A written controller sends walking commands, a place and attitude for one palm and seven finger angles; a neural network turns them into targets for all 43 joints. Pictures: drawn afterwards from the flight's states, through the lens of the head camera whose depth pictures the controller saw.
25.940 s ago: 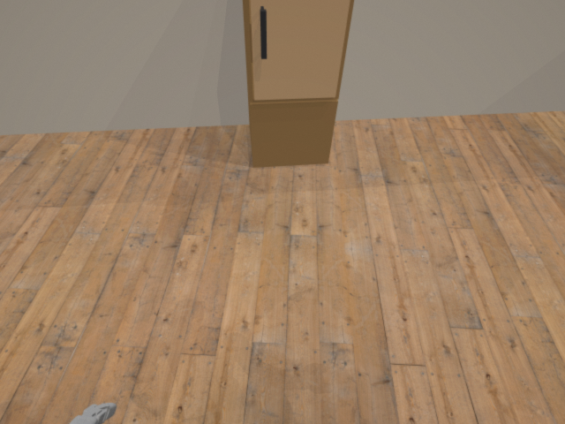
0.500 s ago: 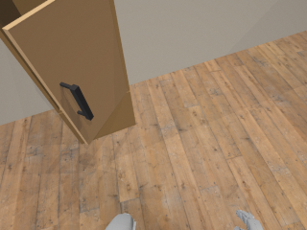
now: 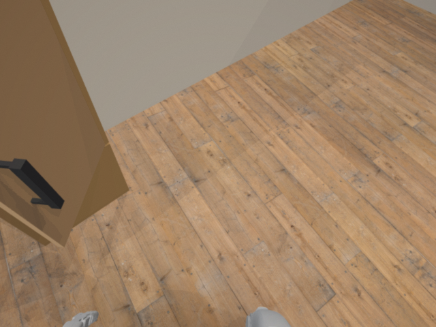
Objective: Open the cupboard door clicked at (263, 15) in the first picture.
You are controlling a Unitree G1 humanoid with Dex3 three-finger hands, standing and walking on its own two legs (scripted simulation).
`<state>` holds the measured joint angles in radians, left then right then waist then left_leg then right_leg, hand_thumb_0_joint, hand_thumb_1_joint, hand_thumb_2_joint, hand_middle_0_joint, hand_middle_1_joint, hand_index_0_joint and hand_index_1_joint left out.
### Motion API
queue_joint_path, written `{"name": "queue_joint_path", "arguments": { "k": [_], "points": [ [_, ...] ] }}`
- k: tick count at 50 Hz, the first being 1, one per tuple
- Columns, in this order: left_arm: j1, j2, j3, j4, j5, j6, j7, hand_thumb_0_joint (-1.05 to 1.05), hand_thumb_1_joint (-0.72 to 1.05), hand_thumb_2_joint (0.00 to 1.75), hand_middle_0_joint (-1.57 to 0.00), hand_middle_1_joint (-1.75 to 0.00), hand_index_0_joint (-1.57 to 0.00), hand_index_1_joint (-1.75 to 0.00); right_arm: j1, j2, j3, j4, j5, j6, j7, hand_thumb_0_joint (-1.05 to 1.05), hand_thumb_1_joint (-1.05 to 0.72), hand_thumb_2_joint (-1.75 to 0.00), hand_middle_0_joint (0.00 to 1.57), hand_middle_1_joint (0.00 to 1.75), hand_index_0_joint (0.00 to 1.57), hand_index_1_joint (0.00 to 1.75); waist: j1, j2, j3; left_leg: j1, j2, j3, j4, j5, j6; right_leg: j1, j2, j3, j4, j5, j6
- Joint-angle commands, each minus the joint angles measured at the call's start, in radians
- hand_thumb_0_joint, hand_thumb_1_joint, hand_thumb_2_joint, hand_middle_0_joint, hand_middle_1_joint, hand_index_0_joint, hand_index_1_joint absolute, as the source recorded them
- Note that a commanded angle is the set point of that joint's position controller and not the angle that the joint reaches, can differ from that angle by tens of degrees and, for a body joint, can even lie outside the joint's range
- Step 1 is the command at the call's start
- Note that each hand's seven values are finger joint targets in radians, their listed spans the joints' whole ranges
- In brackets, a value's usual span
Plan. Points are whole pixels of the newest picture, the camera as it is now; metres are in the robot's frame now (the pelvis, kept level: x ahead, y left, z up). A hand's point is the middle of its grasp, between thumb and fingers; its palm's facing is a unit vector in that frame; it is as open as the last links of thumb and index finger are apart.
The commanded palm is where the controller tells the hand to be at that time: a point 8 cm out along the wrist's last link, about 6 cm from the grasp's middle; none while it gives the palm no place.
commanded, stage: walk to a spot facing it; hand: left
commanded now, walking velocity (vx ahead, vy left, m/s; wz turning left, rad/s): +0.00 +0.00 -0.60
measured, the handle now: (29, 185) +0.35 +0.42 -0.05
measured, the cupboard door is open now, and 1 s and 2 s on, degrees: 43 43 43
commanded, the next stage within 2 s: turn to face it in 1.80 s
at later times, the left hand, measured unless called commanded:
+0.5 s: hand (148, 294) +0.19 +0.16 -0.18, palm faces -0.25 -0.95 -0.19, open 7.4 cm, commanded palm none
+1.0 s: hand (249, 202) +0.43 -0.07 -0.18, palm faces -0.57 -0.79 -0.21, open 7.4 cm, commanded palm none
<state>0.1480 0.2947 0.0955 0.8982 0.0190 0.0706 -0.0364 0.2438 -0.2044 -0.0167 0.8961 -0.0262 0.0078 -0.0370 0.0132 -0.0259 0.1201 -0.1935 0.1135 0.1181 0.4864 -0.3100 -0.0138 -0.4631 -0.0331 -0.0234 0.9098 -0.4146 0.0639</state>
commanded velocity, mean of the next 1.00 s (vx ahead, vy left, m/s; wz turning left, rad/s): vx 0.25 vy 0.00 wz -0.56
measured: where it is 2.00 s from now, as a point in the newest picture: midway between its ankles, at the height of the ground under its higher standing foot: (301, 240)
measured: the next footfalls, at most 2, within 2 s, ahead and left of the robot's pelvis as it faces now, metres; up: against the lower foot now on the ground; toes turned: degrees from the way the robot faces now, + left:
right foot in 0.12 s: +0.04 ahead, -0.14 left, +0.00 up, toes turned -9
left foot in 0.48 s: +0.14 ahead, +0.09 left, +0.00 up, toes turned -14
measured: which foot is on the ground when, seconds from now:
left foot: down 0.00-0.12, up 0.14-0.46, down 0.48-0.90, up 0.92-1.00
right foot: up 0.00-0.10, down 0.12-0.48, up 0.50-0.88, down 0.90-1.00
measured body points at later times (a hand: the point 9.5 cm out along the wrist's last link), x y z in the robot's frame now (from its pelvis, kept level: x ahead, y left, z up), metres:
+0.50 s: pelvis +0.06 -0.01 -0.01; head +0.10 -0.01 +0.43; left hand +0.20 +0.21 -0.16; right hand +0.06 -0.28 -0.14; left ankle +0.10 +0.10 -0.75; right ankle +0.00 -0.13 -0.74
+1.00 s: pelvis +0.21 -0.14 -0.03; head +0.25 -0.18 +0.42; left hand +0.46 -0.02 -0.16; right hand +0.02 -0.30 -0.18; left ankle +0.17 +0.06 -0.64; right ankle +0.22 -0.22 -0.74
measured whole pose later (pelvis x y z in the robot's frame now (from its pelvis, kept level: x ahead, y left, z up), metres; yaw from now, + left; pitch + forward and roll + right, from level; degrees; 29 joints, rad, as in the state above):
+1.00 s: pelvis +0.21 -0.14 -0.03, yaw -35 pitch +0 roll +1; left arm 0.08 0.22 0.06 0.90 0.00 -0.03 -0.03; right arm 0.39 -0.18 -0.03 1.05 -0.01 0.00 -0.01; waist -0.04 -0.01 0.14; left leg -0.32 0.14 0.08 1.27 -0.44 -0.05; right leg -0.40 0.04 -0.13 0.68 -0.29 -0.12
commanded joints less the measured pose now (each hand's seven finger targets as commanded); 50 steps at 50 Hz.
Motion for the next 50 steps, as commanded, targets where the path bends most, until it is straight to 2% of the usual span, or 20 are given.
{"name": "queue_joint_path", "arguments": {
  "k": [1,4,5,6,7,11,19,22,23,24,25,26,28,31,39,43,44,45,46,50],
  "points": [
    [-0.053,0.014,-0.016,-0.087,0.0,-0.037,-0.01,0.0,0.9,0.9,-0.2,-0.3,-0.2,-0.3,0.084,-0.225,-0.07,-0.034,-0.004,-0.014,-0.003,0.0,-0.9,-0.9,0.2,0.3,0.2,0.3,-0.054,0.272,-0.152,0.14,0.203,-0.069,-0.034,0.673,0.112,0.064,0.036,-0.083,-0.183,-0.003,-0.037],
    [0.093,0.075,-0.001,-0.047,0.003,-0.051,0.0,0.0,0.9,0.9,-0.2,-0.3,-0.2,-0.3,0.043,-0.219,-0.075,-0.048,0.011,-0.013,0.005,0.0,-0.9,-0.9,0.2,0.3,0.2,0.3,0.037,0.149,-0.203,-0.022,0.167,0.004,0.193,0.53,0.023,0.394,0.001,-0.03,-0.474,0.323,-0.085],
    [0.178,0.199,0.026,-0.022,0.015,-0.062,0.019,0.0,0.9,0.9,-0.2,-0.3,-0.2,-0.3,0.03,-0.141,-0.058,-0.081,0.024,-0.01,0.011,0.0,-0.9,-0.9,0.2,0.3,0.2,0.3,0.073,-0.189,-0.248,-0.291,0.034,0.104,0.441,0.06,-0.046,0.601,-0.258,0.311,-0.538,0.669,-0.179],
    [0.234,0.253,0.038,0.001,-0.001,-0.06,0.035,0.0,0.9,0.9,-0.2,-0.3,-0.2,-0.3,-0.038,-0.134,-0.048,-0.112,0.023,0.001,0.004,0.0,-0.9,-0.9,0.2,0.3,0.2,0.3,0.109,-0.276,-0.249,-0.397,-0.045,-0.004,0.635,-0.388,-0.06,0.571,-0.391,0.457,-0.515,0.968,-0.293],
    [0.21,0.23,0.031,-0.004,-0.004,-0.058,0.044,0.0,0.9,0.9,-0.2,-0.3,-0.2,-0.3,-0.026,-0.146,-0.049,-0.099,0.024,0.009,-0.001,0.0,-0.9,-0.9,0.2,0.3,0.2,0.3,0.086,-0.216,-0.218,-0.423,-0.012,-0.116,0.707,-0.337,-0.045,0.523,-0.37,0.412,-0.522,0.806,-0.324],
    [0.012,0.131,0.011,-0.072,0.001,-0.053,0.056,0.0,0.9,0.9,-0.2,-0.3,-0.2,-0.3,-0.027,-0.124,-0.056,-0.057,0.016,0.024,0.012,0.0,-0.9,-0.9,0.2,0.3,0.2,0.3,-0.004,-0.156,-0.133,-0.346,-0.004,-0.109,0.645,-0.128,-0.071,0.3,-0.203,0.271,-0.549,0.569,-0.251],
    [0.034,0.149,0.027,-0.069,0.011,-0.069,0.029,0.0,0.9,0.9,-0.2,-0.3,-0.2,-0.3,-0.036,-0.103,-0.061,-0.078,0.009,-0.013,0.034,0.0,-0.9,-0.9,0.2,0.3,0.2,0.3,0.007,-0.159,-0.104,-0.201,-0.076,-0.058,0.261,-0.126,-0.059,0.203,-0.152,0.401,-0.635,-0.072,-0.263],
    [-0.013,0.111,0.023,-0.076,0.003,-0.071,0.02,0.0,0.9,0.9,-0.2,-0.3,-0.2,-0.3,0.103,-0.118,-0.063,-0.029,0.008,-0.04,0.024,0.0,-0.9,-0.9,0.2,0.3,0.2,0.3,-0.073,-0.093,-0.1,0.114,-0.098,-0.027,-0.008,-0.012,-0.05,-0.007,-0.07,0.356,-0.538,-0.149,-0.198],
    [-0.013,0.046,0.009,-0.089,0.0,-0.071,0.015,0.0,0.9,0.9,-0.2,-0.3,-0.2,-0.3,0.189,-0.175,-0.075,-0.004,0.003,-0.05,0.012,0.0,-0.9,-0.9,0.2,0.3,0.2,0.3,-0.113,0.102,-0.136,0.263,0.039,-0.198,-0.144,-0.173,-0.012,-0.147,0.023,0.276,-0.354,-0.176,-0.148],
    [-0.03,-0.018,-0.005,-0.122,-0.011,-0.073,0.007,0.0,0.9,0.9,-0.2,-0.3,-0.2,-0.3,0.292,-0.288,-0.098,0.009,-0.021,-0.058,0.006,0.0,-0.9,-0.9,0.2,0.3,0.2,0.3,-0.152,0.418,-0.146,0.326,0.344,-0.608,-0.294,-0.397,0.096,-0.326,0.152,0.066,-0.005,-0.247,-0.081],
    [-0.131,0.017,0.001,-0.155,0.004,-0.081,-0.001,0.0,0.9,0.9,-0.2,-0.3,-0.2,-0.3,0.302,-0.293,-0.094,0.01,-0.016,-0.058,0.0,0.0,-0.9,-0.9,0.2,0.3,0.2,0.3,-0.158,0.255,-0.072,0.206,0.45,-0.687,-0.366,-0.419,0.176,-0.358,0.036,0.11,0.15,-0.174,-0.085],
    [-0.111,0.025,0.01,-0.152,0.01,-0.09,-0.014,0.0,0.9,0.9,-0.2,-0.3,-0.2,-0.3,0.238,-0.256,-0.081,-0.022,-0.017,-0.061,0.004,0.0,-0.9,-0.9,0.2,0.3,0.2,0.3,-0.109,0.122,-0.038,0.153,0.406,-0.62,-0.37,-0.338,0.189,-0.344,-0.01,0.102,0.227,-0.079,-0.079],
    [-0.052,0.004,0.013,-0.093,0.022,-0.087,-0.027,0.0,0.9,0.9,-0.2,-0.3,-0.2,-0.3,0.136,-0.172,-0.052,-0.032,-0.014,-0.074,0.005,0.0,-0.9,-0.9,0.2,0.3,0.2,0.3,-0.046,0.162,-0.031,0.099,0.275,-0.36,-0.314,-0.088,0.103,-0.307,-0.031,0.057,0.302,0.066,-0.063],
    [-0.041,-0.046,-0.01,-0.074,0.013,-0.075,-0.035,0.0,0.9,0.9,-0.2,-0.3,-0.2,-0.3,0.206,-0.124,-0.035,0.007,-0.004,-0.087,-0.001,0.0,-0.9,-0.9,0.2,0.3,0.2,0.3,-0.046,0.205,-0.075,0.223,0.184,-0.08,-0.219,0.442,0.052,-0.312,-0.025,-0.007,0.263,0.152,-0.049],
    [-0.189,-0.062,-0.032,-0.087,0.007,-0.073,-0.043,0.0,0.9,0.9,-0.2,-0.3,-0.2,-0.3,0.289,-0.135,-0.039,0.062,-0.01,-0.078,0.004,0.0,-0.9,-0.9,0.2,0.3,0.2,0.3,-0.083,0.212,-0.028,0.213,0.212,0.096,-0.191,0.588,0.08,-0.134,0.006,-0.139,-0.162,0.19,-0.09],
    [0.092,0.004,-0.006,-0.009,0.008,-0.086,-0.027,0.0,0.9,0.9,-0.2,-0.3,-0.2,-0.3,0.191,-0.186,-0.049,0.048,-0.001,-0.074,0.007,0.0,-0.9,-0.9,0.2,0.3,0.2,0.3,0.082,0.169,-0.141,0.114,0.21,0.157,0.16,0.857,0.048,0.288,0.078,-0.164,-0.275,0.15,-0.167],
    [0.275,0.074,0.017,0.047,0.011,-0.097,-0.017,0.0,0.9,0.9,-0.2,-0.3,-0.2,-0.3,0.145,-0.173,-0.043,0.029,0.013,-0.078,0.017,0.0,-0.9,-0.9,0.2,0.3,0.2,0.3,0.169,0.071,-0.234,-0.078,0.16,0.181,0.402,0.702,0.01,0.584,0.021,-0.079,-0.328,0.175,-0.202],
    [0.396,0.2,0.051,0.073,0.009,-0.108,0.002,0.0,0.9,0.9,-0.2,-0.3,-0.2,-0.3,0.163,-0.092,-0.029,-0.005,0.035,-0.08,0.023,0.0,-0.9,-0.9,0.2,0.3,0.2,0.3,0.198,-0.231,-0.366,-0.414,-0.029,0.148,0.78,-0.202,-0.045,0.833,-0.307,0.467,-0.468,0.168,-0.318],
    [0.372,0.247,0.054,0.073,-0.016,-0.103,0.018,0.0,0.9,0.9,-0.2,-0.3,-0.2,-0.3,0.078,-0.108,-0.033,-0.034,0.034,-0.075,0.021,0.0,-0.9,-0.9,0.2,0.3,0.2,0.3,0.177,-0.234,-0.339,-0.535,-0.041,-0.034,0.966,-0.304,-0.028,0.768,-0.386,0.683,-0.621,0.176,-0.348],
    [0.073,0.067,-0.004,-0.006,-0.011,-0.119,0.035,0.0,0.9,0.9,-0.2,-0.3,-0.2,-0.3,0.07,-0.079,-0.046,0.026,0.006,-0.049,0.023,0.0,-0.9,-0.9,0.2,0.3,0.2,0.3,-0.005,-0.029,-0.083,-0.38,0.07,-0.124,0.806,-0.007,-0.033,0.226,-0.249,0.327,-0.699,0.181,-0.264]
  ]
}}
